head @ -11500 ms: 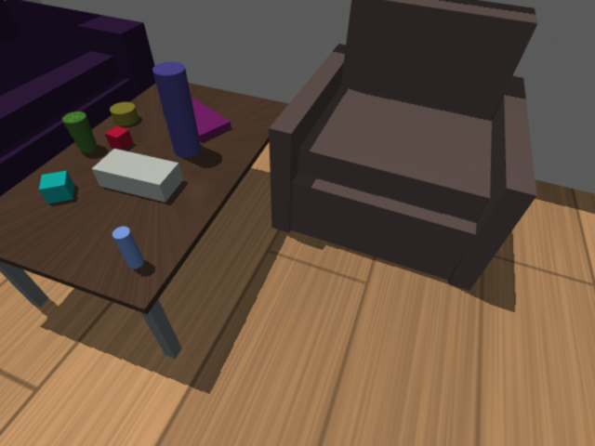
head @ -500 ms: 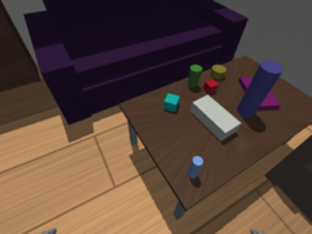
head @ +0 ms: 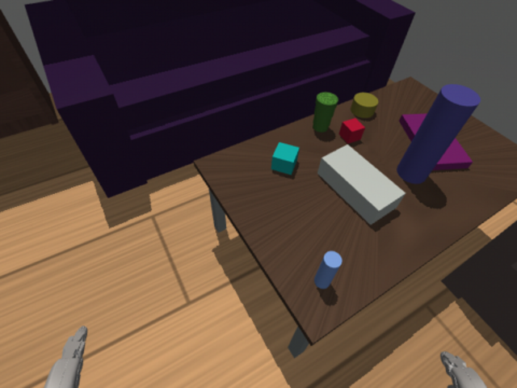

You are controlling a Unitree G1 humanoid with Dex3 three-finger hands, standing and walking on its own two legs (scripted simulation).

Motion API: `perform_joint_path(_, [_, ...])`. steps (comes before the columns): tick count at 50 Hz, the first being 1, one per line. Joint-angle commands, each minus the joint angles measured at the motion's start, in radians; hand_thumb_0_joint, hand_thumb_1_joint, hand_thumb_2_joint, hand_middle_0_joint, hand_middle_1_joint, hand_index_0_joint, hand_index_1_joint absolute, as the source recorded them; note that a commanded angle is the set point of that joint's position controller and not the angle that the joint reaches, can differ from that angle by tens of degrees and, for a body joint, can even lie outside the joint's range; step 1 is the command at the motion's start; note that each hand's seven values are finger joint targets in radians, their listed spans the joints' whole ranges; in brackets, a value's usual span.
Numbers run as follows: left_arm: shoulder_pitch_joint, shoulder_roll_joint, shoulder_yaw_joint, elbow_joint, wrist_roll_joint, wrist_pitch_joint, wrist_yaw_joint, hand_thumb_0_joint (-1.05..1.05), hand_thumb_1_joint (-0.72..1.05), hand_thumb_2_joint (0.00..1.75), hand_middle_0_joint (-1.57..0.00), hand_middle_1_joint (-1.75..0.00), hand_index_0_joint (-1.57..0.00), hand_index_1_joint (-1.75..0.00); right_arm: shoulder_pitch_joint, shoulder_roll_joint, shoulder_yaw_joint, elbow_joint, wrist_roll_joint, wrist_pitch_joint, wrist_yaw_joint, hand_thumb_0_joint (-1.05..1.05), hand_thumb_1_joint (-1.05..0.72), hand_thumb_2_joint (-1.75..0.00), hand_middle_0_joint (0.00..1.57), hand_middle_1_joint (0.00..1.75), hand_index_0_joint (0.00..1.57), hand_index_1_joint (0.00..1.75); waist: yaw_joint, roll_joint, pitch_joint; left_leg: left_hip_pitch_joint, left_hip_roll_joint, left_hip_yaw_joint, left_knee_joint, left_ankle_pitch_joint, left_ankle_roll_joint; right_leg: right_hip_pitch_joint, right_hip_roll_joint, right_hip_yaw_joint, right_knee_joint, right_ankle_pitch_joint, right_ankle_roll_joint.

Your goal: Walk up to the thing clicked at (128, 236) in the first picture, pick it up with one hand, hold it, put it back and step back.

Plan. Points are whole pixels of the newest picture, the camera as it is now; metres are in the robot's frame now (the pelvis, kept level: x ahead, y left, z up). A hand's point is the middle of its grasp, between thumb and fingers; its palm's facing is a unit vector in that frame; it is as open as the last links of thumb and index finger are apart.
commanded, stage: go down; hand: right
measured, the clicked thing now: (327, 270) +0.43 -0.17 -0.27
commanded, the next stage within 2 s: none
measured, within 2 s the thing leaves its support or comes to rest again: neither
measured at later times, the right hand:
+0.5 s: hand (435, 384) +0.17 -0.28 -0.10, palm faces +0.05 +0.95 -0.31, open 17.4 cm
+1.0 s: hand (452, 367) +0.19 -0.30 -0.07, palm faces +0.11 +0.94 -0.31, open 17.2 cm
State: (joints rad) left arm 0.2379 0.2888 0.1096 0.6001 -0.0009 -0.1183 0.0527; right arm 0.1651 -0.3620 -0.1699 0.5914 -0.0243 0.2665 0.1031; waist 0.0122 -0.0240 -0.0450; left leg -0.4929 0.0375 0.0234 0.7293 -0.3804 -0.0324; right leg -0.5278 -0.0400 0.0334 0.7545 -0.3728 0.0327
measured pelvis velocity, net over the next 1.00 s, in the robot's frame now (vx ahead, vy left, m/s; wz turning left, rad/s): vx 0.00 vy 0.00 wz -0.02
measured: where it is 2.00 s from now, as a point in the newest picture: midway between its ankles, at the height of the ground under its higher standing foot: outside the picture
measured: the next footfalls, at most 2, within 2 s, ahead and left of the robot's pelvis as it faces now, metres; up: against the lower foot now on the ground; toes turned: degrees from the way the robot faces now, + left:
none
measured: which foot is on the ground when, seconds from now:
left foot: down 0.00-1.00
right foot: down 0.00-1.00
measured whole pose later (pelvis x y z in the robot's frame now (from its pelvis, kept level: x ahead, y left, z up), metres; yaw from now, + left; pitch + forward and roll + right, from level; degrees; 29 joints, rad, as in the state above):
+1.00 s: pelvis +0.00 +0.00 -0.03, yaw -1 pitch +11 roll +1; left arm 0.42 0.25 0.04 0.24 -0.02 -0.10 0.13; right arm 0.24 -0.45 -0.30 0.23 0.03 0.38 0.21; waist 0.01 -0.01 -0.12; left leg -0.63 0.04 0.04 0.93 -0.49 -0.03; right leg -0.68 -0.04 0.06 0.96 -0.47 0.04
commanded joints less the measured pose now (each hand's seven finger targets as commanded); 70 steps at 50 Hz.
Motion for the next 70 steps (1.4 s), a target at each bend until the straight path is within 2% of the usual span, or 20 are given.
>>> perform_joint_path(1, [0.018, 0.166, 0.065, -0.173, -0.005, -0.042, 0.035, 0.00, -0.55, 0.06, -0.06, -0.06, -0.06, -0.06, -0.014, -0.258, -0.098, -0.191, -0.003, -0.010, -0.006, 0.00, 0.53, -0.06, 0.02, 0.06, 0.03, 0.06, 0.000, -0.024, -0.222, 0.058, -0.036, 0.031, -0.058, 0.277, 0.025, 0.115, 0.032, -0.038, -0.053, 0.283, -0.033])
perform_joint_path(8, [0.054, 0.151, 0.058, -0.259, -0.015, -0.023, 0.041, 0.00, -0.54, 0.05, -0.06, -0.06, -0.06, -0.06, 0.050, -0.245, -0.101, -0.275, 0.007, 0.047, 0.029, 0.00, 0.57, -0.06, 0.02, 0.06, 0.03, 0.06, 0.004, -0.013, -0.193, 0.023, -0.034, 0.036, -0.023, 0.294, 0.024, 0.066, 0.031, -0.041, -0.004, 0.298, -0.032])
perform_joint_path(12, [0.050, 0.147, 0.057, -0.316, -0.018, -0.015, 0.044, 0.00, -0.54, 0.05, -0.06, -0.06, -0.06, -0.06, 0.061, -0.245, -0.109, -0.340, 0.015, 0.067, 0.043, 0.00, 0.55, -0.06, 0.02, 0.06, 0.03, 0.06, 0.003, -0.009, -0.181, -0.003, -0.036, 0.033, -0.016, 0.236, 0.024, 0.037, 0.031, -0.038, 0.007, 0.242, -0.032])
perform_joint_path(16, [0.114, 0.160, 0.081, -0.361, -0.022, -0.009, 0.046, 0.00, -0.54, 0.05, -0.06, -0.06, -0.06, -0.06, 0.104, -0.250, -0.125, -0.378, 0.013, 0.089, 0.047, 0.00, 0.56, -0.07, 0.02, 0.06, 0.03, 0.06, 0.010, -0.022, -0.246, 0.001, -0.039, 0.037, 0.031, 0.319, 0.023, 0.076, 0.024, -0.027, 0.040, 0.384, -0.025])
perform_joint_path(19, [0.116, 0.126, 0.054, -0.385, -0.021, -0.003, 0.044, 0.00, -0.54, 0.05, -0.06, -0.06, -0.06, -0.06, 0.096, -0.269, -0.145, -0.434, 0.013, 0.093, 0.047, 0.00, 0.53, -0.07, 0.02, 0.06, 0.03, 0.06, -0.003, -0.029, -0.261, 0.008, -0.033, 0.032, 0.046, 0.361, 0.021, 0.068, 0.026, -0.028, 0.069, 0.438, -0.024])
perform_joint_path(24, [0.135, 0.138, 0.066, -0.417, -0.023, 0.003, 0.051, 0.00, -0.54, 0.05, -0.06, -0.06, -0.06, -0.06, 0.124, -0.265, -0.151, -0.468, 0.020, 0.112, 0.054, 0.00, 0.50, -0.07, 0.03, 0.06, 0.04, 0.06, -0.001, -0.032, -0.229, -0.031, -0.035, 0.033, 0.044, 0.259, 0.025, 0.023, 0.029, -0.027, 0.059, 0.303, -0.026])
perform_joint_path(26, [0.132, 0.113, 0.044, -0.431, -0.026, 0.006, 0.051, 0.00, -0.54, 0.05, -0.06, -0.06, -0.07, -0.06, 0.140, -0.270, -0.156, -0.495, 0.020, 0.117, 0.057, 0.00, 0.51, -0.07, 0.02, 0.06, 0.03, 0.06, -0.017, -0.043, -0.220, -0.032, -0.034, 0.034, 0.049, 0.253, 0.026, 0.008, 0.030, -0.026, 0.059, 0.302, -0.026])
perform_joint_path(30, [0.156, 0.123, 0.057, -0.458, -0.026, 0.010, 0.055, 0.00, -0.53, 0.05, -0.07, -0.06, -0.07, -0.06, 0.152, -0.266, -0.162, -0.514, 0.023, 0.128, 0.066, 0.00, 0.50, -0.07, 0.03, 0.06, 0.04, 0.06, -0.007, -0.047, -0.240, -0.046, -0.038, 0.037, 0.066, 0.257, 0.027, 0.022, 0.025, -0.019, 0.068, 0.338, -0.023])
perform_joint_path(34, [0.153, 0.121, 0.053, -0.493, -0.028, 0.009, 0.060, 0.00, -0.53, 0.04, -0.07, -0.06, -0.07, -0.06, 0.142, -0.268, -0.166, -0.530, 0.028, 0.130, 0.072, 0.00, 0.50, -0.06, 0.03, 0.06, 0.04, 0.06, 0.003, -0.012, -0.212, -0.068, -0.035, 0.034, 0.050, 0.187, 0.025, -0.026, 0.032, -0.025, 0.067, 0.208, -0.033])
perform_joint_path(39, [0.176, 0.119, 0.049, -0.510, -0.027, 0.004, 0.069, 0.00, -0.54, 0.05, -0.07, -0.06, -0.07, -0.06, 0.138, -0.286, -0.186, -0.563, 0.031, 0.119, 0.080, 0.00, 0.50, -0.07, 0.03, 0.06, 0.04, 0.06, 0.002, -0.029, -0.216, -0.076, -0.030, 0.026, 0.056, 0.182, 0.027, -0.028, 0.035, -0.027, 0.076, 0.195, -0.033])
perform_joint_path(41, [0.164, 0.126, 0.050, -0.528, -0.028, -0.003, 0.074, 0.00, -0.54, 0.05, -0.06, -0.06, -0.07, -0.06, 0.085, -0.304, -0.192, -0.581, 0.032, 0.114, 0.081, 0.00, 0.49, -0.06, 0.03, 0.06, 0.04, 0.06, 0.010, -0.043, -0.200, -0.095, -0.032, 0.028, 0.055, 0.135, 0.028, -0.039, 0.033, -0.023, 0.065, 0.146, -0.031])
perform_joint_path(46, [0.173, 0.073, -0.025, -0.542, -0.025, -0.024, 0.090, 0.00, -0.54, 0.05, -0.06, -0.06, -0.06, -0.06, -0.066, -0.378, -0.254, -0.587, 0.046, 0.060, 0.079, 0.00, 0.49, -0.06, 0.04, 0.05, 0.04, 0.05, 0.006, -0.076, -0.201, -0.088, -0.027, 0.017, 0.052, 0.105, 0.028, -0.023, 0.031, -0.014, 0.053, 0.113, -0.029])
perform_joint_path(52, [0.217, 0.120, 0.009, -0.496, -0.026, -0.058, 0.104, 0.00, -0.54, 0.05, -0.06, -0.06, -0.06, -0.06, -0.223, -0.413, -0.284, -0.420, 0.086, 0.020, 0.140, 0.00, 0.51, -0.06, 0.03, 0.05, 0.04, 0.05, 0.051, -0.089, -0.216, -0.095, -0.029, 0.016, 0.039, 0.124, 0.026, 0.013, 0.028, -0.011, 0.047, 0.114, -0.034])
perform_joint_path(54, [0.184, 0.130, 0.001, -0.533, -0.027, -0.071, 0.101, 0.00, -0.54, 0.05, -0.06, -0.06, -0.06, -0.06, -0.261, -0.405, -0.278, -0.351, 0.096, 0.008, 0.171, 0.00, 0.50, -0.06, 0.04, 0.05, 0.04, 0.05, 0.042, -0.060, -0.228, -0.070, -0.029, 0.025, 0.034, 0.146, 0.024, 0.033, 0.025, -0.008, 0.044, 0.144, -0.035])
perform_joint_path(56, [0.185, 0.095, -0.053, -0.501, -0.026, -0.067, 0.092, 0.00, -0.55, 0.06, -0.06, -0.06, -0.06, -0.06, -0.272, -0.446, -0.300, -0.272, 0.097, 0.000, 0.198, 0.00, 0.49, -0.06, 0.04, 0.05, 0.04, 0.05, 0.010, -0.061, -0.213, -0.054, -0.027, 0.025, 0.031, 0.179, 0.026, 0.011, 0.029, -0.012, 0.048, 0.188, -0.032])
perform_joint_path(59, [0.177, 0.106, -0.053, -0.534, -0.023, -0.075, 0.085, 0.00, -0.55, 0.07, -0.06, -0.06, -0.06, -0.06, -0.291, -0.463, -0.317, -0.200, 0.103, -0.017, 0.228, 0.00, 0.51, -0.06, 0.04, 0.05, 0.04, 0.05, 0.010, -0.020, -0.253, -0.007, -0.024, 0.016, 0.020, 0.254, 0.021, 0.028, 0.030, -0.023, 0.060, 0.243, -0.039])
perform_joint_path(62, [0.178, 0.117, -0.039, -0.462, -0.021, -0.072, 0.074, 0.00, -0.55, 0.06, -0.06, -0.06, -0.06, -0.06, -0.351, -0.508, -0.342, -0.150, 0.107, -0.047, 0.246, 0.00, 0.52, -0.06, 0.03, 0.06, 0.04, 0.06, -0.001, -0.070, -0.198, -0.033, -0.032, 0.022, 0.026, 0.214, 0.031, 0.010, 0.026, -0.020, 0.029, 0.224, -0.034])
perform_joint_path(66, [0.105, 0.163, 0.002, -0.534, -0.020, -0.085, 0.067, 0.00, -0.54, 0.06, -0.06, -0.06, -0.06, -0.06, -0.448, -0.541, -0.360, -0.146, 0.109, -0.115, 0.261, 0.00, 0.54, -0.08, 0.02, 0.06, 0.03, 0.06, 0.014, -0.048, -0.263, -0.002, -0.038, 0.022, 0.016, 0.212, 0.033, 0.055, 0.019, -0.013, 0.013, 0.221, -0.037])
perform_joint_path(68, [0.133, 0.126, -0.039, -0.497, -0.022, -0.085, 0.062, 0.00, -0.55, 0.07, -0.06, -0.06, -0.06, -0.06, -0.503, -0.555, -0.371, -0.139, 0.116, -0.150, 0.267, 0.00, 0.55, -0.07, 0.03, 0.06, 0.03, 0.06, 0.011, -0.075, -0.267, -0.005, -0.041, 0.022, 0.022, 0.224, 0.036, 0.067, 0.016, -0.012, 0.008, 0.245, -0.035])
perform_joint_path(70, [0.134, 0.125, -0.035, -0.478, -0.020, -0.086, 0.064, 0.00, -0.55, 0.07, -0.06, -0.06, -0.06, -0.06, -0.537, -0.573, -0.379, -0.119, 0.117, -0.181, 0.273, 0.00, 0.54, -0.07, 0.03, 0.06, 0.04, 0.06, 0.022, -0.106, -0.267, -0.017, -0.041, 0.017, 0.019, 0.217, 0.038, 0.077, 0.015, -0.014, 0.005, 0.245, -0.036])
